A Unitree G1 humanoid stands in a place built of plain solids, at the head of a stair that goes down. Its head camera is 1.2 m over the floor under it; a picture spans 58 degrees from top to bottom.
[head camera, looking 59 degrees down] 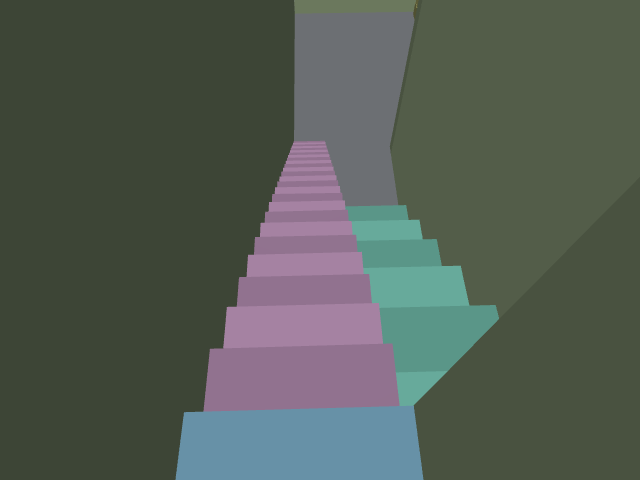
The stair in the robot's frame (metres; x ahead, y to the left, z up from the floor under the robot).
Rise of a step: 0.20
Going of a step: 0.23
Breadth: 0.60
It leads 2 degrees to the left of straight ahead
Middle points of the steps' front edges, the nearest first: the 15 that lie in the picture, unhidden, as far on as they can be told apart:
0.21 0.05 0.00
0.43 0.06 -0.20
0.66 0.07 -0.40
0.89 0.07 -0.60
1.11 0.08 -0.79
1.34 0.08 -0.99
1.57 0.09 -1.19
1.80 0.10 -1.38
2.03 0.10 -1.58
2.25 0.11 -1.78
2.48 0.12 -1.97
2.71 0.12 -2.17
2.93 0.13 -2.37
3.16 0.13 -2.57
3.39 0.14 -2.76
